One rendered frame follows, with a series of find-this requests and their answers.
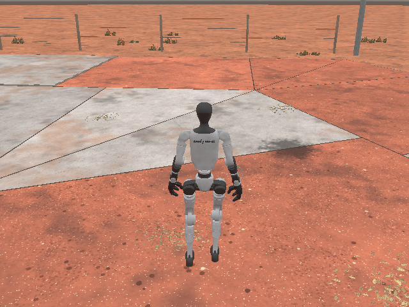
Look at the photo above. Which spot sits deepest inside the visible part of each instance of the robot right hand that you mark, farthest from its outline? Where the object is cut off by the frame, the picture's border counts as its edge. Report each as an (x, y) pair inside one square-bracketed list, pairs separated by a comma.
[(238, 191)]

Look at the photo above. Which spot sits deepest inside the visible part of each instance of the robot right upper arm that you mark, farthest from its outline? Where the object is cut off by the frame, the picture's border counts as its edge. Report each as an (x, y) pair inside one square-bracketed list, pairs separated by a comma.
[(227, 147)]

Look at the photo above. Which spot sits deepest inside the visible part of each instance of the robot right forearm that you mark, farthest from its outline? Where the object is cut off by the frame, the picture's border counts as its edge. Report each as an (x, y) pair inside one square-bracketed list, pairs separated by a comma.
[(234, 173)]

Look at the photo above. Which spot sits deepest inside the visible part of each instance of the robot left forearm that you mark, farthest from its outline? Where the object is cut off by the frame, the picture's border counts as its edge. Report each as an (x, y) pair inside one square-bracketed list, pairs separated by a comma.
[(174, 172)]

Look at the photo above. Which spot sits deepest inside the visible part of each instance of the robot left hand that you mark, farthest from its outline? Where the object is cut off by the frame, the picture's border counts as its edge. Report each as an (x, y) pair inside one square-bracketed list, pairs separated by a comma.
[(172, 186)]

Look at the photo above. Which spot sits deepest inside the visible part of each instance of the humanoid robot head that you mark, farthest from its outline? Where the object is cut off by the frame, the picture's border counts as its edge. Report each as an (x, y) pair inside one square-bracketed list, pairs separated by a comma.
[(204, 112)]

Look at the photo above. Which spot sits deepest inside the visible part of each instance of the robot left foot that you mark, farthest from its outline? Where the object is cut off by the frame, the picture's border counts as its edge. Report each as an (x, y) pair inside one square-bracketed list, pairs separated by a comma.
[(189, 260)]

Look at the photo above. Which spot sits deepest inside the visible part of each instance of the robot left upper arm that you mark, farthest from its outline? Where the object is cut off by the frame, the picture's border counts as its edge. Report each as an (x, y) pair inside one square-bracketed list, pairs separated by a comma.
[(181, 145)]

